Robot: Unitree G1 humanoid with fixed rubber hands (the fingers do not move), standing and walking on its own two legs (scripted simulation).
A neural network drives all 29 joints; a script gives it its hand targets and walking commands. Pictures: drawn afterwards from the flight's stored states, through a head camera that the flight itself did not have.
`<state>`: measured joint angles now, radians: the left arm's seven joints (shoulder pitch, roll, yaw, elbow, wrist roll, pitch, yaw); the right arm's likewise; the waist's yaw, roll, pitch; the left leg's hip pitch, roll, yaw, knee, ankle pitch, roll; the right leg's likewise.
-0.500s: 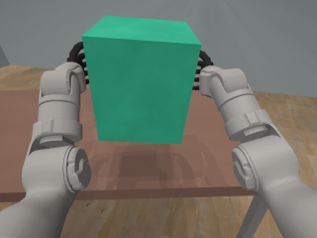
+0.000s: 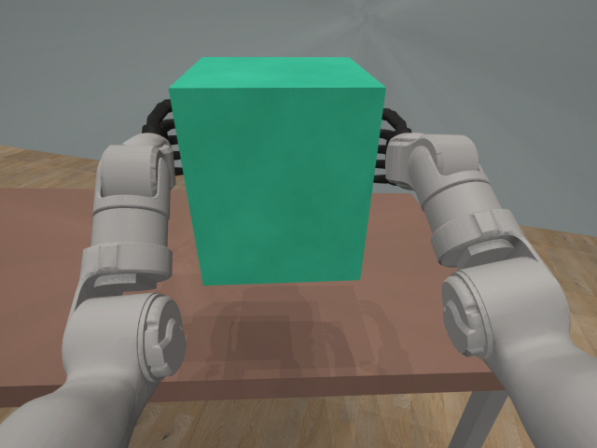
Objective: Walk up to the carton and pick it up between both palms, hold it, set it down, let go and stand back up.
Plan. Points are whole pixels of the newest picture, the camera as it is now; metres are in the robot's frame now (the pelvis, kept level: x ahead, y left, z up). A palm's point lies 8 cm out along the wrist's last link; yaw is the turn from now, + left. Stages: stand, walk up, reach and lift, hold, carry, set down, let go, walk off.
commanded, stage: hold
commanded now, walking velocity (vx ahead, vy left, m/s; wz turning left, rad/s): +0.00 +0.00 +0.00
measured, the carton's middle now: (279, 165) +0.39 +0.01 +0.29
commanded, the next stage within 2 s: set down in 1.34 s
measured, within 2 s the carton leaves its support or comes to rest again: neither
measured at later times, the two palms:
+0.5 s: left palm (197, 158) +0.36 +0.12 +0.32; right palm (426, 172) +0.35 -0.18 +0.30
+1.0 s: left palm (174, 160) +0.37 +0.15 +0.31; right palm (400, 177) +0.36 -0.15 +0.29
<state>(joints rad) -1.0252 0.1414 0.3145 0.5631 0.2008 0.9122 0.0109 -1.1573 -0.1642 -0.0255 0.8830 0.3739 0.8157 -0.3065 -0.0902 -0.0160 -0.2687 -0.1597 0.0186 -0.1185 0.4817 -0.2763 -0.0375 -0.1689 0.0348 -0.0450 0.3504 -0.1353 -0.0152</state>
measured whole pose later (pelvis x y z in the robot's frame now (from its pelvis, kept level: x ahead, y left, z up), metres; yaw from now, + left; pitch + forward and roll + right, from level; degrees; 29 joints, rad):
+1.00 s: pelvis -0.01 -0.04 +0.00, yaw +2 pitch +1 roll -1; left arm -1.05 0.20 0.36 0.65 0.12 0.83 0.00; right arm -1.10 -0.11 -0.01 0.79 0.34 0.81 -0.36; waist -0.08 0.02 -0.26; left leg -0.22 0.04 -0.16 0.42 -0.22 -0.08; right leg -0.23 0.06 -0.09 0.32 -0.11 -0.05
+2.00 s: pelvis +0.01 -0.04 +0.00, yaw +1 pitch -1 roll -2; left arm -0.92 0.11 0.29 0.56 0.15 0.65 0.10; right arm -1.08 -0.15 0.07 1.03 0.32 0.43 -0.19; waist -0.01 0.01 -0.16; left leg -0.15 0.06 -0.16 0.39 -0.23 -0.08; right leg -0.15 0.08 -0.08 0.27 -0.11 -0.06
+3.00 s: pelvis +0.01 -0.03 +0.00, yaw +0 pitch +0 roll -1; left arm -0.82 -0.05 0.33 0.38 0.22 0.70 0.21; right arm -1.05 -0.16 -0.06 1.07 0.20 0.35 -0.07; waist 0.04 0.01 -0.12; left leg -0.17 0.05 -0.12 0.40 -0.24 -0.07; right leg -0.20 0.06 -0.05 0.33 -0.13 -0.05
